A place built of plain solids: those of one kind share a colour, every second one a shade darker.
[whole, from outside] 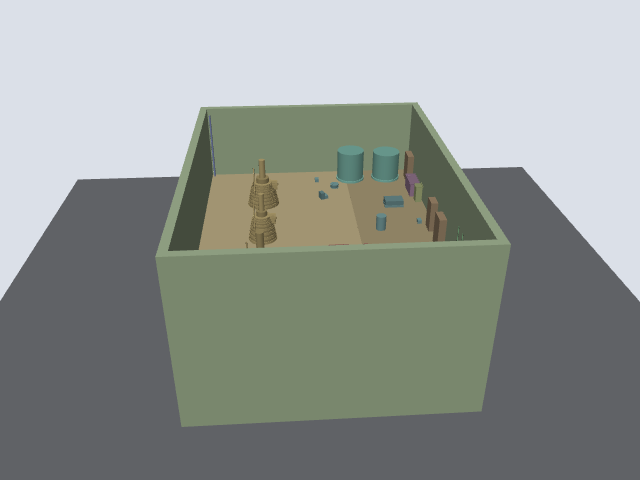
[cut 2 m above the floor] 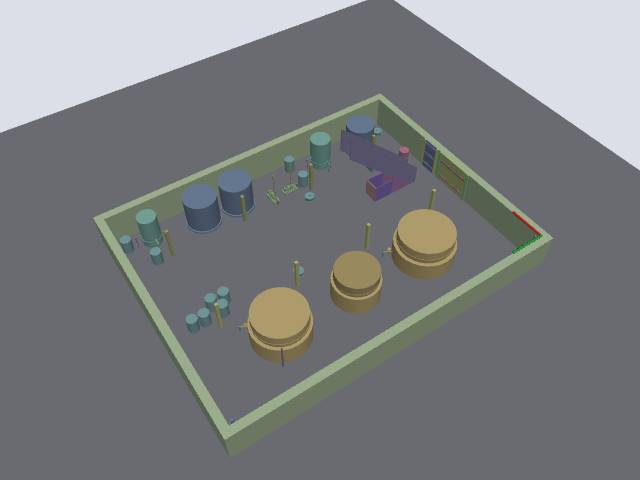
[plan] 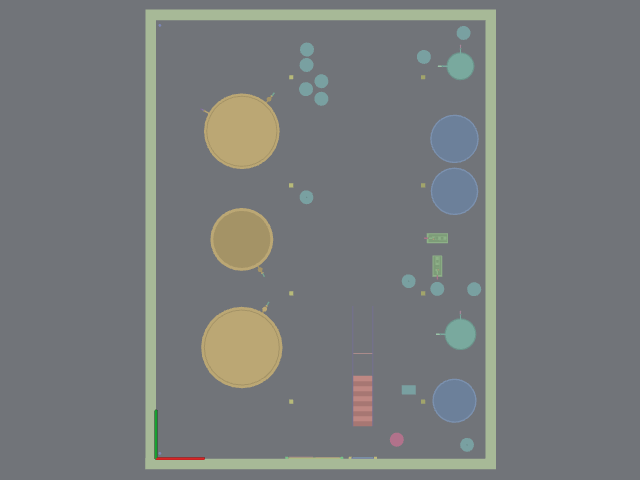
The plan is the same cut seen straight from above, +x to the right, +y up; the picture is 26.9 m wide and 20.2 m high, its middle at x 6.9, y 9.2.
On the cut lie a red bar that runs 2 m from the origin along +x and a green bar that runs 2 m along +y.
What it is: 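The still house of a malt distillery; one whitewashed hall 13.9 x 18.4 m, 9.6 m high, 3 copper pot stills in a row, an operating floor 4.85 m up, one steep steel stair free in the room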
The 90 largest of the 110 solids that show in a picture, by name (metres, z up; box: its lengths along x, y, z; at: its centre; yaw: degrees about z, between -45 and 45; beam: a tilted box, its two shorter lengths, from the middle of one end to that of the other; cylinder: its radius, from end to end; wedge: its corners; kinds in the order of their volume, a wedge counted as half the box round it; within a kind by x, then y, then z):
{
 "wall_1": {"box": [0.45, 19.35, 9.68], "at": [-0.23, 9.22, 4.79]},
 "wall_2": {"box": [14.76, 0.45, 9.68], "at": [6.93, -0.23, 4.79]},
 "wall_3": {"box": [14.76, 0.45, 9.68], "at": [6.93, 18.68, 4.79]},
 "wall_4": {"box": [0.45, 19.35, 9.68], "at": [14.09, 9.22, 4.79]},
 "upper_floor_1": {"box": [7.26, 18.47, 0.3], "at": [3.62, 9.22, 4.7]},
 "upper_floor_2": {"box": [2.03, 12.06, 0.3], "at": [8.26, 12.43, 4.7]},
 "upper_floor_3": {"box": [4.61, 18.47, 0.3], "at": [11.56, 9.22, 4.7]},
 "still_1": {"cylinder": 1.71, "from": [3.61, 4.67, -0.05], "to": [3.61, 4.67, 1.16]},
 "still_2": {"cylinder": 1.56, "from": [3.61, 4.67, 1.28], "to": [3.61, 4.67, 1.41]},
 "still_3": {"cylinder": 1.6, "from": [3.61, 4.67, 1.41], "to": [3.61, 4.67, 1.5]},
 "still_4": {"cylinder": 1.56, "from": [3.61, 4.67, 1.5], "to": [3.61, 4.67, 3.5]},
 "still_5": {"cylinder": 0.2, "from": [3.61, 4.67, 6.65], "to": [3.61, 4.67, 7.78]},
 "still_6": {"cylinder": 1.32, "from": [3.61, 9.22, -0.05], "to": [3.61, 9.22, 1.24]},
 "still_7": {"cylinder": 1.17, "from": [3.61, 9.22, 1.23], "to": [3.61, 9.22, 1.4]},
 "still_8": {"cylinder": 1.21, "from": [3.61, 9.22, 1.4], "to": [3.61, 9.22, 1.5]},
 "still_9": {"cylinder": 1.2, "from": [3.61, 9.22, 1.5], "to": [3.61, 9.22, 3.5]},
 "still_10": {"cylinder": 0.81, "from": [3.61, 9.22, 4.85], "to": [3.61, 9.22, 4.99]},
 "still_11": {"cylinder": 0.78, "from": [3.61, 9.22, 4.99], "to": [3.61, 9.22, 5.12]},
 "still_12": {"cylinder": 0.76, "from": [3.61, 9.22, 5.12], "to": [3.61, 9.22, 5.27]},
 "still_13": {"cylinder": 0.74, "from": [3.61, 9.22, 5.27], "to": [3.61, 9.22, 5.4]},
 "still_14": {"cylinder": 0.71, "from": [3.61, 9.22, 5.4], "to": [3.61, 9.22, 5.53]},
 "still_15": {"cylinder": 0.67, "from": [3.61, 9.22, 5.66], "to": [3.61, 9.22, 5.78]},
 "still_16": {"cylinder": 0.64, "from": [3.61, 9.22, 5.78], "to": [3.61, 9.22, 5.89]},
 "still_17": {"cylinder": 0.31, "from": [3.61, 9.22, 6.35], "to": [3.61, 9.22, 6.65]},
 "still_18": {"cylinder": 0.16, "from": [3.61, 9.22, 6.65], "to": [3.61, 9.22, 7.68]},
 "still_19": {"cylinder": 1.59, "from": [3.61, 13.78, -0.05], "to": [3.61, 13.78, 1.18]},
 "still_20": {"cylinder": 1.5, "from": [3.61, 13.78, 1.45], "to": [3.61, 13.78, 1.5]},
 "still_21": {"cylinder": 1.46, "from": [3.61, 13.78, 1.5], "to": [3.61, 13.78, 3.5]},
 "still_22": {"cylinder": 0.98, "from": [3.61, 13.78, 4.85], "to": [3.61, 13.78, 4.96]},
 "still_23": {"cylinder": 0.96, "from": [3.61, 13.78, 4.96], "to": [3.61, 13.78, 5.07]},
 "still_24": {"cylinder": 0.93, "from": [3.61, 13.78, 5.07], "to": [3.61, 13.78, 5.19]},
 "still_25": {"cylinder": 0.91, "from": [3.61, 13.78, 5.19], "to": [3.61, 13.78, 5.3]},
 "still_26": {"cylinder": 0.59, "from": [3.61, 13.78, 6.31], "to": [3.61, 13.78, 6.35]},
 "still_27": {"cylinder": 0.4, "from": [3.61, 13.78, 6.35], "to": [3.61, 13.78, 6.65]},
 "still_28": {"cylinder": 0.19, "from": [3.61, 13.78, 6.65], "to": [3.61, 13.78, 7.82]},
 "receiver_1": {"cylinder": 0.93, "from": [12.56, 2.44, -0.05], "to": [12.56, 2.44, 0.14]},
 "receiver_2": {"cylinder": 0.87, "from": [12.56, 2.44, 0.14], "to": [12.56, 2.44, 2.3]},
 "receiver_3": {"cylinder": 1.0, "from": [12.56, 11.25, -0.05], "to": [12.56, 11.25, 0.14]},
 "receiver_4": {"cylinder": 0.94, "from": [12.56, 11.25, 0.14], "to": [12.56, 11.25, 2.18]},
 "receiver_5": {"cylinder": 1.02, "from": [12.56, 13.46, -0.05], "to": [12.56, 13.46, 0.14]},
 "receiver_6": {"cylinder": 0.96, "from": [12.56, 13.46, 0.14], "to": [12.56, 13.46, 2.45]},
 "charger_1": {"cylinder": 0.95, "from": [9.58, 17.25, 4.8], "to": [9.58, 17.25, 4.99]},
 "charger_2": {"cylinder": 0.89, "from": [9.58, 17.25, 4.99], "to": [9.58, 17.25, 6.91]},
 "charger_3": {"cylinder": 0.95, "from": [12.04, 17.25, 4.8], "to": [12.04, 17.25, 4.99]},
 "charger_4": {"cylinder": 0.89, "from": [12.04, 17.25, 4.99], "to": [12.04, 17.25, 6.76]},
 "condenser_1": {"cylinder": 0.61, "from": [12.81, 5.24, -0.05], "to": [12.81, 5.24, 0.45]},
 "condenser_2": {"cylinder": 0.67, "from": [12.81, 5.24, 0.45], "to": [12.81, 5.24, 0.5]},
 "condenser_3": {"cylinder": 0.62, "from": [12.81, 5.24, 0.5], "to": [12.81, 5.24, 3.25]},
 "condenser_4": {"cylinder": 0.53, "from": [12.81, 16.51, -0.05], "to": [12.81, 16.51, 0.45]},
 "condenser_5": {"cylinder": 0.59, "from": [12.81, 16.51, 0.45], "to": [12.81, 16.51, 0.5]},
 "condenser_6": {"cylinder": 0.54, "from": [12.81, 16.51, 0.5], "to": [12.81, 16.51, 3.25]},
 "piece_1": {"cylinder": 0.29, "from": [6.31, 15.55, -0.05], "to": [6.31, 15.55, 0.88]},
 "piece_2": {"cylinder": 0.29, "from": [6.33, 16.57, -0.05], "to": [6.33, 16.57, 0.88]},
 "piece_3": {"cylinder": 0.29, "from": [6.35, 17.22, -0.05], "to": [6.35, 17.22, 0.88]},
 "piece_4": {"cylinder": 0.29, "from": [6.96, 15.14, -0.05], "to": [6.96, 15.14, 0.88]},
 "piece_5": {"cylinder": 0.29, "from": [6.96, 15.88, -0.05], "to": [6.96, 15.88, 0.88]},
 "piece_6": {"box": [0.26, 0.42, 0.49], "at": [7.4, 14.18, 5.04], "yaw": 20.1},
 "piece_7": {"cylinder": 0.29, "from": [10.61, 9.85, 4.8], "to": [10.61, 9.85, 5.73]},
 "piece_8": {"box": [0.59, 0.39, 0.41], "at": [10.64, 2.89, 0.15]},
 "piece_9": {"cylinder": 0.29, "from": [11.27, 16.9, -0.05], "to": [11.27, 16.9, 0.88]},
 "piece_10": {"cylinder": 0.29, "from": [11.84, 7.14, -0.05], "to": [11.84, 7.14, 0.88]},
 "piece_11": {"box": [1.2, 0.8, 0.19], "at": [11.9, 12.93, 4.9]},
 "piece_12": {"box": [1.16, 0.77, 0.3], "at": [11.9, 12.93, 5.14]},
 "piece_13": {"cylinder": 0.29, "from": [12.94, 17.91, -0.05], "to": [12.94, 17.91, 0.88]},
 "piece_14": {"cylinder": 0.29, "from": [13.39, 7.13, -0.05], "to": [13.39, 7.13, 0.88]},
 "cabinet_1": {"box": [0.42, 1.04, 1.9], "at": [13.59, 7.74, 5.75]},
 "cabinet_2": {"box": [0.42, 0.86, 1.9], "at": [13.59, 9.72, 5.75]},
 "cabinet_3": {"box": [0.42, 1.09, 1.9], "at": [13.59, 16.84, 5.75]},
 "stair_rail_1": {"wedge": [[8.26, 1.36, -0.3], [8.26, 1.36, 1.16], [8.26, 6.42, 4.37], [8.26, 6.42, 5.84], [8.3, 1.36, -0.3], [8.3, 1.36, 1.16], [8.3, 6.42, 4.37], [8.3, 6.42, 5.84]]},
 "stair_rail_2": {"wedge": [[9.1, 1.36, -0.3], [9.1, 1.36, 1.16], [9.1, 6.42, 4.37], [9.1, 6.42, 5.84], [9.14, 1.36, -0.3], [9.14, 1.36, 1.16], [9.14, 6.42, 4.37], [9.14, 6.42, 5.84]]},
 "column_1": {"box": [0.18, 0.18, 4.24], "at": [5.69, 2.4, 2.07]},
 "column_2": {"box": [0.18, 0.18, 4.24], "at": [5.69, 6.95, 2.07]},
 "column_3": {"box": [0.18, 0.18, 4.24], "at": [5.69, 11.5, 2.07]},
 "column_4": {"box": [0.18, 0.18, 4.24], "at": [5.69, 16.05, 2.07]},
 "column_5": {"box": [0.18, 0.18, 4.24], "at": [11.24, 6.95, 2.07]},
 "column_6": {"box": [0.18, 0.18, 4.24], "at": [11.24, 11.5, 2.07]},
 "column_7": {"box": [0.18, 0.18, 4.24], "at": [11.24, 16.05, 2.07]},
 "bench_1": {"box": [0.6, 1.63, 0.89], "at": [13.47, 14.85, 5.25]},
 "bench_2": {"box": [0.68, 1.69, 0.06], "at": [13.47, 14.85, 5.72]},
 "loading_door_leaves_1": {"box": [2.2, 0.07, 2.75], "at": [6.66, 0.01, 1.32]},
 "foot_1": {"cylinder": 0.29, "from": [10.13, 0.8, -0.05], "to": [10.13, 0.8, 0.88]},
 "desk_1": {"box": [0.4, 0.56, 1.08], "at": [13.57, 13.46, 5.34]},
 "foot_door_leaves_1": {"box": [0.95, 0.07, 2.1], "at": [8.7, 0.01, 1.0]},
 "pump_1": {"box": [0.42, 0.9, 0.18], "at": [11.84, 8.1, 0.04]},
 "pump_2": {"box": [0.9, 0.42, 0.17], "at": [11.84, 9.27, 0.03]},
 "stair_fence_1": {"box": [0.04, 1.24, 1.15], "at": [8.28, 3.82, 0.53]},
 "stair_fence_2": {"box": [0.04, 1.24, 1.15], "at": [9.12, 3.82, 0.53]},
 "riser_1": {"cylinder": 0.06, "from": [0.16, 18.23, -0.05], "to": [0.16, 18.23, 9.23]},
 "stair_guard_infill_1": {"wedge": [[8.26, 1.66, -0.03], [8.26, 3.2, -0.03], [8.26, 3.2, 1.4], [8.3, 1.66, -0.03], [8.3, 3.2, -0.03], [8.3, 3.2, 1.4]]},
 "stair_guard_infill_2": {"wedge": [[9.1, 1.66, -0.03], [9.1, 3.2, -0.03], [9.1, 3.2, 1.4], [9.14, 1.66, -0.03], [9.14, 3.2, -0.03], [9.14, 3.2, 1.4]]}
}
